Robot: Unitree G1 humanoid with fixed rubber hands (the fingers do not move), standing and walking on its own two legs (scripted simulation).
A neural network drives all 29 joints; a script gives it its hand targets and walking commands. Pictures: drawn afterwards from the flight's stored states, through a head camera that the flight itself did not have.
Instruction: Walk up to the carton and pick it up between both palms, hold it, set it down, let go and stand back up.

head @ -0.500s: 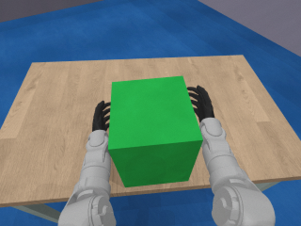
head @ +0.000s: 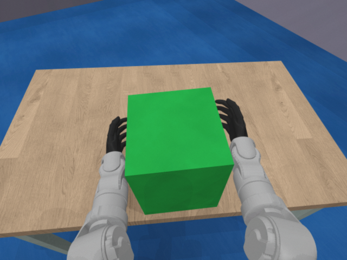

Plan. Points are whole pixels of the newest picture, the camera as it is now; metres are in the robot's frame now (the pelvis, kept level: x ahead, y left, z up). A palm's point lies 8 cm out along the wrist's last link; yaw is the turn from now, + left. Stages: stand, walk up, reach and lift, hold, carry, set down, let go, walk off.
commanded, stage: set down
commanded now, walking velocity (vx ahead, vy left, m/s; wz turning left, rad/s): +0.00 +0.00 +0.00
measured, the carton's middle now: (175, 155) +0.39 +0.04 -0.01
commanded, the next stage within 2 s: none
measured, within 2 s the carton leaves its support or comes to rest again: rests again in 0.22 s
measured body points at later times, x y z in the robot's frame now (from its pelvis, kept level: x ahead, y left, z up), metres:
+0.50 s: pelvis +0.00 +0.00 +0.00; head +0.06 +0.02 +0.45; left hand +0.39 +0.19 +0.01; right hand +0.42 -0.10 +0.06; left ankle +0.00 +0.14 -0.74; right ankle -0.04 -0.10 -0.74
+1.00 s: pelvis +0.00 +0.00 +0.00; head +0.12 +0.03 +0.43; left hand +0.40 +0.20 -0.03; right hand +0.44 -0.11 +0.01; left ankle +0.00 +0.14 -0.74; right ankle -0.04 -0.10 -0.74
